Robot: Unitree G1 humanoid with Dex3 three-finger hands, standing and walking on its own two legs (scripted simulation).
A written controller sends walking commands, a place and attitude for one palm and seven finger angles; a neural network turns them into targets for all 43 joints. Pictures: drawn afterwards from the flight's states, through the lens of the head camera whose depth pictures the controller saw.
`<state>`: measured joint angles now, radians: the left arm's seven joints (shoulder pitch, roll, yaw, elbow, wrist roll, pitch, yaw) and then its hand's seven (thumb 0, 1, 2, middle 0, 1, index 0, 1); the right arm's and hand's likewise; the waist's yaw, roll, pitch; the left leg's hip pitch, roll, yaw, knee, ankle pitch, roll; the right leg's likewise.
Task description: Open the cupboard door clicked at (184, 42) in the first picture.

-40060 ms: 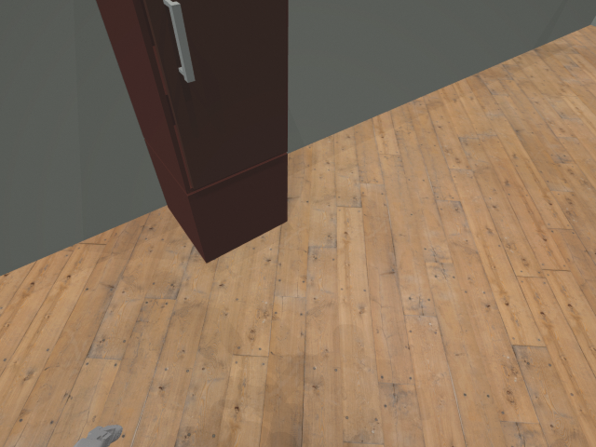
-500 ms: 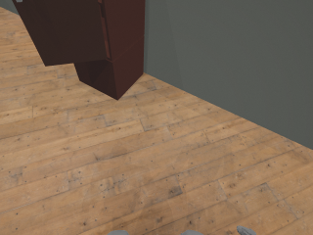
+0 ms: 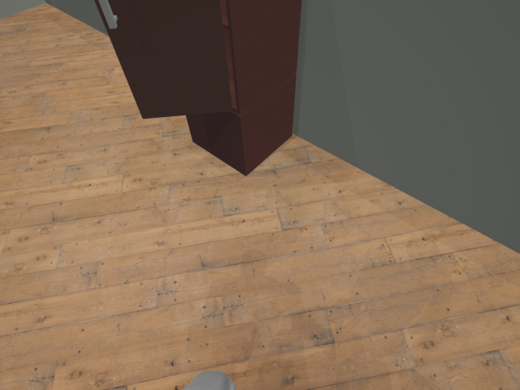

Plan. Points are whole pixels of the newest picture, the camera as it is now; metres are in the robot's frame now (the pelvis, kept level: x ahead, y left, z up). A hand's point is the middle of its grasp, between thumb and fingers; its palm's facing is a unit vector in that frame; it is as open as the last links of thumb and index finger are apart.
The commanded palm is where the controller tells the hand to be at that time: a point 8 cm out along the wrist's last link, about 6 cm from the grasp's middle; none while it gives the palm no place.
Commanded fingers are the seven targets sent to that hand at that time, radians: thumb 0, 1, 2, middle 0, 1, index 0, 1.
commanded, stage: take the last steps up to it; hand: left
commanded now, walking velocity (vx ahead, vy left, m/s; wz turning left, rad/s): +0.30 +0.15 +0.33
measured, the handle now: out of the picture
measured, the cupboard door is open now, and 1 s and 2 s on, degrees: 47 47 47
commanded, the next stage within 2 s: come to a stop and stand still in 1.58 s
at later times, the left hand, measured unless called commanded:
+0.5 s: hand out of the picture +0.12 +0.25 -0.16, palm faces +0.12 -0.98 -0.18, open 7.4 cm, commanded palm none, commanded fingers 0.00 0.90 0.90 -0.20 -0.30 -0.20 -0.30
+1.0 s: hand (141, 352) +0.20 +0.24 -0.16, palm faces +0.21 -0.96 -0.19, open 7.2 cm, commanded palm none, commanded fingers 0.00 0.90 0.90 -0.20 -0.30 -0.20 -0.30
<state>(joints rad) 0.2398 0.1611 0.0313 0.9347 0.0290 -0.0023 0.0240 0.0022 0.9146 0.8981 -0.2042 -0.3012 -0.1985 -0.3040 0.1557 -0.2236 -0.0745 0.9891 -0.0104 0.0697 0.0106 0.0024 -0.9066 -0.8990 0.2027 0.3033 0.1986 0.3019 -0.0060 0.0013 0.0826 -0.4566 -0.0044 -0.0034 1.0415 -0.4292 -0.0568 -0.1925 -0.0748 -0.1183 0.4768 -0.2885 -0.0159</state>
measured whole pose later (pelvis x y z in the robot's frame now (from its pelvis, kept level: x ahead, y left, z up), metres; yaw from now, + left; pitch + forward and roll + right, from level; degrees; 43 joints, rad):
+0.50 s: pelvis +0.07 +0.06 +0.00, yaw +6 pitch +0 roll +0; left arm 0.19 0.20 0.05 1.00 0.03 0.01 -0.02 0.00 0.91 0.90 -0.20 -0.30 -0.19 -0.30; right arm 0.36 -0.14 -0.02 1.07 -0.02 -0.04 -0.01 0.00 -0.90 -0.90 0.20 0.30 0.20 0.30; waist 0.00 -0.02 0.03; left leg -0.03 -0.05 0.06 0.30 -0.26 0.07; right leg -0.52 -0.12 -0.06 0.91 -0.27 0.03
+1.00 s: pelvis +0.23 +0.06 +0.01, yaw +8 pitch +0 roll +0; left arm 0.32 0.16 0.05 1.09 0.03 -0.07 0.00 -0.01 0.94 0.90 -0.20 -0.30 -0.20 -0.30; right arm 0.22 -0.18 -0.07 1.06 -0.03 0.00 0.02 0.00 -0.91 -0.90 0.20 0.30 0.19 0.30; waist 0.02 0.00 0.03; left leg -0.52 0.11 0.05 0.78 -0.17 -0.05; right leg -0.09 -0.06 -0.17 0.30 -0.22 -0.01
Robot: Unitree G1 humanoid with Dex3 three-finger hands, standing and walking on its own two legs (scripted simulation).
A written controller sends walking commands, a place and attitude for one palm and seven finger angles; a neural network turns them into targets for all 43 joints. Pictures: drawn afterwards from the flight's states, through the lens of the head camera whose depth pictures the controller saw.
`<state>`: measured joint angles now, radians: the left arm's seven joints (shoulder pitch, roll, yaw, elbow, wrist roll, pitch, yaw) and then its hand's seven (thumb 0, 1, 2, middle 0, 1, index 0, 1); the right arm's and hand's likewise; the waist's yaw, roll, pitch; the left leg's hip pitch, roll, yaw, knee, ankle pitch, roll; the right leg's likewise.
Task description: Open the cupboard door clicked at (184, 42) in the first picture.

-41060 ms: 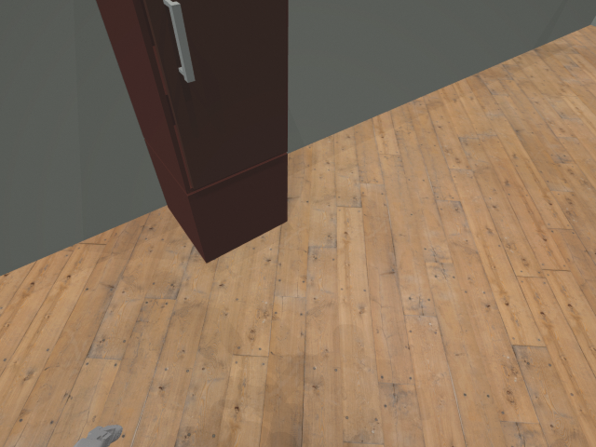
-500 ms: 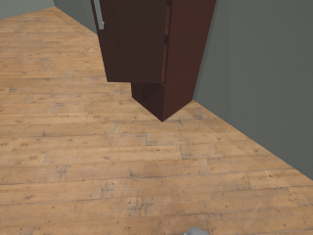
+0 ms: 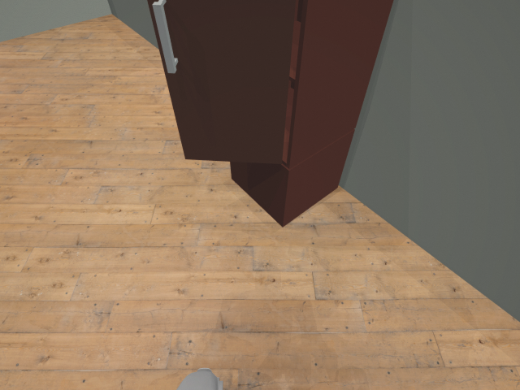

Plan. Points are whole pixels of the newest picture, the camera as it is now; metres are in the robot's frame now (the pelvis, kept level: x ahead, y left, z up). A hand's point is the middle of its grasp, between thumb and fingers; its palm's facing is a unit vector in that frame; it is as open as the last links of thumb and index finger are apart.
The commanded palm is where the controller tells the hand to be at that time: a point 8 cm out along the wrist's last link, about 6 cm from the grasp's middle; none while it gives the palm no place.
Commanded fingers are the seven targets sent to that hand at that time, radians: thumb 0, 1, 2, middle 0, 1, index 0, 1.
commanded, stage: take the last steps up to it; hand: left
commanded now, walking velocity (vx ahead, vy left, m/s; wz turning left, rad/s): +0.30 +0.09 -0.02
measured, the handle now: (167, 36) +0.89 +0.31 +0.11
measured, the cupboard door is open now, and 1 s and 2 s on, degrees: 47 47 47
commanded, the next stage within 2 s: come to a stop and stand still in 0.58 s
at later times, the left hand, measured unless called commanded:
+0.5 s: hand (146, 309) +0.28 +0.26 -0.17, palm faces -0.04 -0.98 -0.20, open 7.4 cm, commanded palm none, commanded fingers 0.00 0.90 0.90 -0.20 -0.30 -0.20 -0.30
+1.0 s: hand (159, 285) +0.35 +0.26 -0.20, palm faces -0.01 -0.98 -0.20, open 7.3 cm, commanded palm none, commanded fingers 0.00 0.90 0.90 -0.20 -0.30 -0.20 -0.30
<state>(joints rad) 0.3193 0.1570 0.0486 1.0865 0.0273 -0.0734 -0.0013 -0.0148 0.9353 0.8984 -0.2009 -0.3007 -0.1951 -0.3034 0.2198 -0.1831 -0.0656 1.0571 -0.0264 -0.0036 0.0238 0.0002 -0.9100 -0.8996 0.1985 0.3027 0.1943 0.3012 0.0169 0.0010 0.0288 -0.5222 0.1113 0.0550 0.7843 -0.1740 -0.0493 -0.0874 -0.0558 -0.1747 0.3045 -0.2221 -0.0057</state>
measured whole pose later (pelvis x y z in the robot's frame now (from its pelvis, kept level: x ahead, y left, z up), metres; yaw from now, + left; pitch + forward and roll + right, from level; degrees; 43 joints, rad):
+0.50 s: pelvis +0.18 +0.07 -0.01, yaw -3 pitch +0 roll +1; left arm 0.14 0.19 0.06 1.01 0.03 -0.01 -0.01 0.00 0.92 0.90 -0.20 -0.30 -0.19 -0.30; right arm 0.34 -0.16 -0.04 1.10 -0.03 -0.06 -0.02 -0.01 -0.93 -0.90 0.20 0.30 0.20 0.30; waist -0.01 -0.03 0.04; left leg -0.07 -0.02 0.19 0.32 -0.26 0.05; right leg -0.51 -0.10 -0.08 0.79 -0.22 0.00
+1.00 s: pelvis +0.30 +0.07 -0.02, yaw -5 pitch -1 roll +0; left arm 0.21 0.19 0.05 1.05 0.01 0.03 0.04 -0.01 0.92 0.90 -0.20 -0.30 -0.20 -0.30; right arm 0.18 -0.16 -0.04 1.05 -0.02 0.01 -0.03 0.01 -0.93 -0.90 0.20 0.30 0.20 0.30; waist 0.02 -0.04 0.06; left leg -0.32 0.03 0.08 0.57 -0.24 0.02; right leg -0.27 -0.04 -0.07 0.69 -0.46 0.01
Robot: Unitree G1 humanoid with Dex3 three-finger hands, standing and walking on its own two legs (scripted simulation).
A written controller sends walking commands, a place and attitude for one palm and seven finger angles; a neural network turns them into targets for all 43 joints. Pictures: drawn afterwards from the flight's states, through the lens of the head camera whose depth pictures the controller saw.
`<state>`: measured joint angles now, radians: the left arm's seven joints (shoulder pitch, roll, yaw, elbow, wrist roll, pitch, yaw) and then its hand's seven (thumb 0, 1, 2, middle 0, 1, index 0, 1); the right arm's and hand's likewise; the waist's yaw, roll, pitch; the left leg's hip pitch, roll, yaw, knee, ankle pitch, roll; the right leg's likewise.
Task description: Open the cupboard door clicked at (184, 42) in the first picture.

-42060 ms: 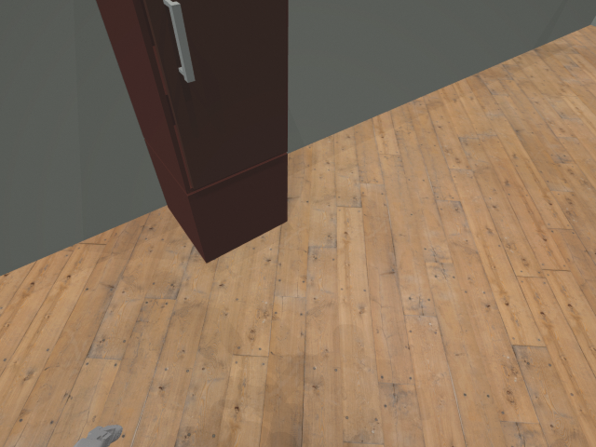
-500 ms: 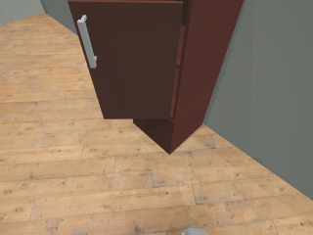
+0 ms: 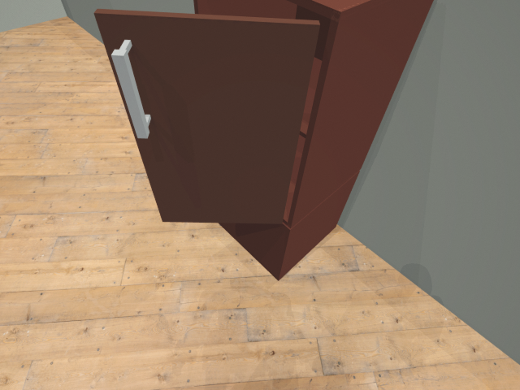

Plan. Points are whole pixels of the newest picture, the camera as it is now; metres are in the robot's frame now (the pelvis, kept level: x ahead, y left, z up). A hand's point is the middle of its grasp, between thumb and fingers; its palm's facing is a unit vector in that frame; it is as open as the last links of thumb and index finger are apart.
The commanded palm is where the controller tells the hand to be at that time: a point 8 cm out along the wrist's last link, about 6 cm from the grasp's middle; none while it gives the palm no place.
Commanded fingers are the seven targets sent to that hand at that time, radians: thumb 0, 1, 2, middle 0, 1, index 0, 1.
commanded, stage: come to a stop and stand still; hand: left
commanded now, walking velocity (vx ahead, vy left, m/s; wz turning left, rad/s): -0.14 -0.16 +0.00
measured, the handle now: (135, 92) +0.57 +0.29 +0.13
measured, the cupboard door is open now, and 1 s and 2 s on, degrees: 47 47 47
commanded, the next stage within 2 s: look again from close up in 0.92 s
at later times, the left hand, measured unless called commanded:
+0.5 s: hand out of the picture -0.01 +0.13 -0.18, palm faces +0.05 -0.98 -0.20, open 7.4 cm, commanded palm none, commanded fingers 0.00 0.90 0.90 -0.20 -0.30 -0.20 -0.30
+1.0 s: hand out of the picture -0.11 +0.13 -0.17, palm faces +0.05 -0.99 -0.16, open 7.4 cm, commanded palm none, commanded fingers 0.00 0.90 0.90 -0.20 -0.30 -0.20 -0.30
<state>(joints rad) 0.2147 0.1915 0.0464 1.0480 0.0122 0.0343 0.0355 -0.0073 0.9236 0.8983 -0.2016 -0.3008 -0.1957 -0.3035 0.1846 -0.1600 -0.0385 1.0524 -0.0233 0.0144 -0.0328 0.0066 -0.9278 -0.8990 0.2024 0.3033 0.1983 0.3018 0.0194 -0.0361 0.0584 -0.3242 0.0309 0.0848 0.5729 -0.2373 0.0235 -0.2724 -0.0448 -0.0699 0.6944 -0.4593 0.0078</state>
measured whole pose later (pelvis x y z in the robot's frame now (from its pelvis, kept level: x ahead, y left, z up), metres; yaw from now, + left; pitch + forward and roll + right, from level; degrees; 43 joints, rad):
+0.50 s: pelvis -0.05 -0.04 -0.01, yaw +1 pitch -3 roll -1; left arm 0.30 0.17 0.01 0.94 0.03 0.02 0.05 0.00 0.91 0.90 -0.20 -0.30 -0.20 -0.30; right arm 0.26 -0.16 -0.04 0.95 -0.02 0.03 -0.02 0.00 -0.91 -0.90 0.20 0.30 0.20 0.30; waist -0.01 -0.02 0.01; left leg -0.32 0.01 0.07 0.63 -0.26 0.04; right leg -0.22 0.01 -0.08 0.64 -0.36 -0.03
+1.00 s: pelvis -0.09 -0.04 +0.00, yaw +1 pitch -1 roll -1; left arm 0.39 0.16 0.00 1.04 0.02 0.00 0.03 0.00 0.91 0.90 -0.20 -0.30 -0.19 -0.30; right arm 0.38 -0.12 0.00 1.07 -0.02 0.01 -0.02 0.00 -0.91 -0.90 0.20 0.30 0.20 0.30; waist 0.00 -0.02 -0.02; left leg -0.34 0.00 0.06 0.50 -0.16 0.04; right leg -0.25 0.02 -0.09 0.49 -0.23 -0.04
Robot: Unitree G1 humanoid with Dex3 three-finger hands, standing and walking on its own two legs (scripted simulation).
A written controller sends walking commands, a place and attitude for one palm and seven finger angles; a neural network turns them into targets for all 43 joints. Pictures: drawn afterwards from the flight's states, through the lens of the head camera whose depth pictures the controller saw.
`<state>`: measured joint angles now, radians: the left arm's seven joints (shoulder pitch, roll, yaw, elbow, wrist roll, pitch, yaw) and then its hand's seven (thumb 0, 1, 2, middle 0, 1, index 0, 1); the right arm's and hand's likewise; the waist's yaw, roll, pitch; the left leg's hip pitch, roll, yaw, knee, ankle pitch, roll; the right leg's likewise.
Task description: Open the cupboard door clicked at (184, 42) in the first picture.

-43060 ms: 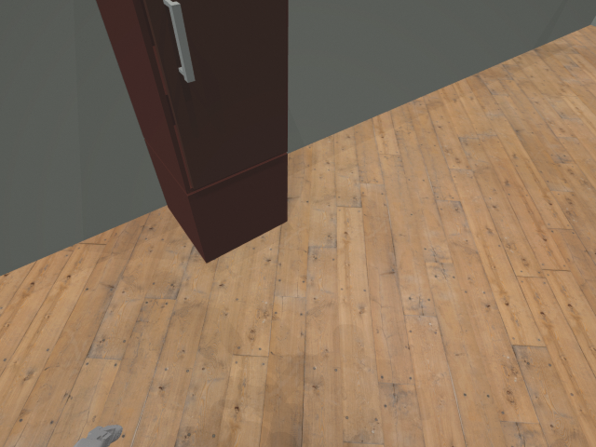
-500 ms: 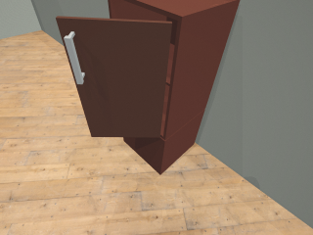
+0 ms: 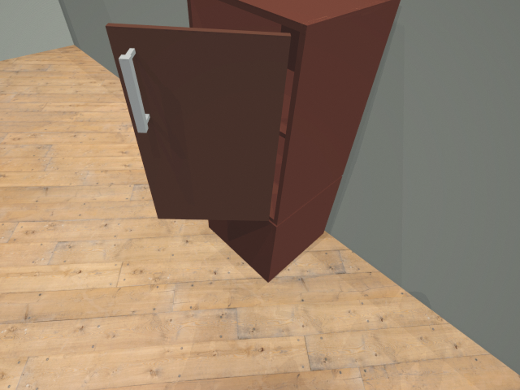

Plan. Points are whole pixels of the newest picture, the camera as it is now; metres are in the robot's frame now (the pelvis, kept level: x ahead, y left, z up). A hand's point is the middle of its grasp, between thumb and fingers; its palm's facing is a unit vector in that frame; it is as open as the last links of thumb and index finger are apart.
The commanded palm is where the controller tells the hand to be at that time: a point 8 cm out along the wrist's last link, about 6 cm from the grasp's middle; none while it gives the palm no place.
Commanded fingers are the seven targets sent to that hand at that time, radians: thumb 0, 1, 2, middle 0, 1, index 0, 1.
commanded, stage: look again from close up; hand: left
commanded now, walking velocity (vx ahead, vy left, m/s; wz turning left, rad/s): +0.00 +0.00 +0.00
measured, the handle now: (137, 92) +0.66 +0.31 +0.13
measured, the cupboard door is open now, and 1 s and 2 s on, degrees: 47 47 47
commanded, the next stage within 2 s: shuffle to correct the standing spot in 0.48 s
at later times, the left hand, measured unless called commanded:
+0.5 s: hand out of the picture -0.01 +0.17 -0.17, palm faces +0.03 -0.99 -0.14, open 7.4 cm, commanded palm none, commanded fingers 0.00 0.90 0.90 -0.20 -0.30 -0.20 -0.30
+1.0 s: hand out of the picture +0.06 +0.22 -0.20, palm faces +0.10 -0.99 -0.14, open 7.4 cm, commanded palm none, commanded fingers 0.00 0.90 0.90 -0.20 -0.30 -0.20 -0.30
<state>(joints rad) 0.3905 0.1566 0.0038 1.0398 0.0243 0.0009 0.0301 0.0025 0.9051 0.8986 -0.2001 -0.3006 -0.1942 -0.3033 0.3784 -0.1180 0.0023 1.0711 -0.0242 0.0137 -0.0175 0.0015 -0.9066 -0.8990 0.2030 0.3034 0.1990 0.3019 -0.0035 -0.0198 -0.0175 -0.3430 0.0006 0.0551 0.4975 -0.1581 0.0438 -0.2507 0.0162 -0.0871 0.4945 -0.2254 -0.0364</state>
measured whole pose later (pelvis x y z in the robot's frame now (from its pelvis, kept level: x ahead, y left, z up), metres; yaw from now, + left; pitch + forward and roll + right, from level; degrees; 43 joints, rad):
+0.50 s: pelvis +0.03 +0.01 +0.00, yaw +0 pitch +1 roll -1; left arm 0.40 0.12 0.00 1.08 0.03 -0.02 0.04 0.00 0.91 0.90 -0.20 -0.30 -0.19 -0.30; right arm 0.33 -0.12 0.00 1.10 -0.02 0.00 -0.03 0.01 -0.92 -0.90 0.20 0.30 0.20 0.30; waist 0.00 -0.02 -0.02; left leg -0.31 -0.03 0.07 0.45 -0.15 0.06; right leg -0.23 -0.01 -0.06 0.46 -0.24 -0.01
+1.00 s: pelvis +0.11 +0.06 -0.01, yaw +2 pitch +0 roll +0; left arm 0.39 0.17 0.04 1.07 0.03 0.00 0.01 0.00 0.90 0.90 -0.20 -0.30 -0.20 -0.30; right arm 0.29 -0.16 -0.02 1.00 -0.02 -0.04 -0.01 0.00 -0.91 -0.90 0.20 0.30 0.20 0.30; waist 0.01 -0.07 0.02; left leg -0.35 0.00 0.12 0.64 -0.28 0.06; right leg -0.28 -0.09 -0.05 0.92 -0.53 -0.01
